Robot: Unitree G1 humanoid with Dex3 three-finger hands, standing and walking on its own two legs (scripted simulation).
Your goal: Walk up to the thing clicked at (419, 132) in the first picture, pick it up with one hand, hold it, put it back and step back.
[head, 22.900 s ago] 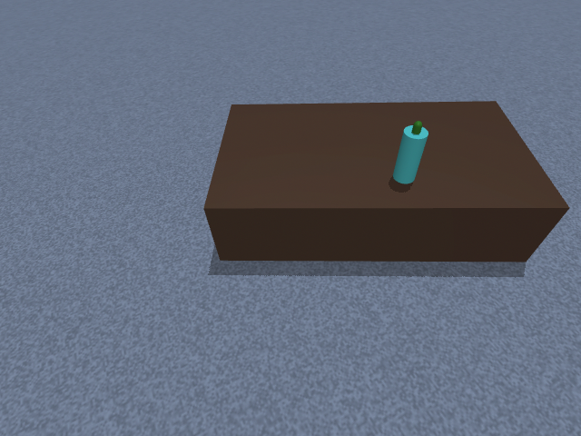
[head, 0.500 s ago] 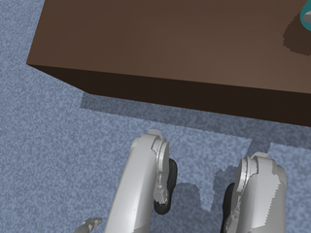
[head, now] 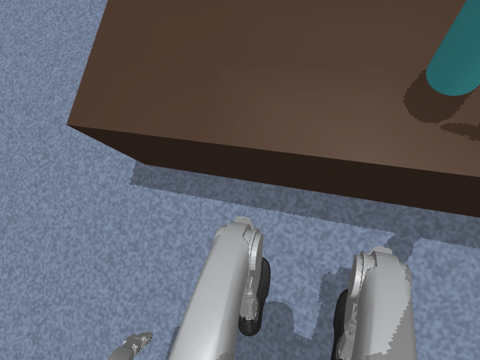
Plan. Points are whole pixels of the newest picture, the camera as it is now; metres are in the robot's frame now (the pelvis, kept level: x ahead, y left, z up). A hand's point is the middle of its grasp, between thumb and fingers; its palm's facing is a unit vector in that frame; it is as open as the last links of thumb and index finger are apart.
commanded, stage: rise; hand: right
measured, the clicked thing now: out of the picture +0.61 -0.21 -0.01
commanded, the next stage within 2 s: home in 0.04 s
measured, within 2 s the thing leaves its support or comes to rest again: neither
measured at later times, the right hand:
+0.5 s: hand out of the picture +0.53 -0.35 +0.14, palm faces +0.32 +0.85 -0.41, open 17.1 cm
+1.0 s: hand out of the picture +0.33 -0.23 +0.18, palm faces +0.20 +0.92 -0.33, open 17.3 cm
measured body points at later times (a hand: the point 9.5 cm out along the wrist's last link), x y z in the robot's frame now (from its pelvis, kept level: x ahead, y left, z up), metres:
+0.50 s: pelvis +0.03 -0.01 +0.15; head +0.22 -0.05 +0.56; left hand +0.06 +0.25 +0.04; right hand +0.51 -0.40 +0.17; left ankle +0.11 +0.13 -0.43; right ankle +0.06 -0.12 -0.43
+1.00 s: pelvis +0.08 +0.01 +0.27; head +0.13 +0.00 +0.71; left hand +0.21 +0.25 +0.16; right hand +0.32 -0.28 +0.21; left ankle +0.11 +0.13 -0.43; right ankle +0.06 -0.12 -0.43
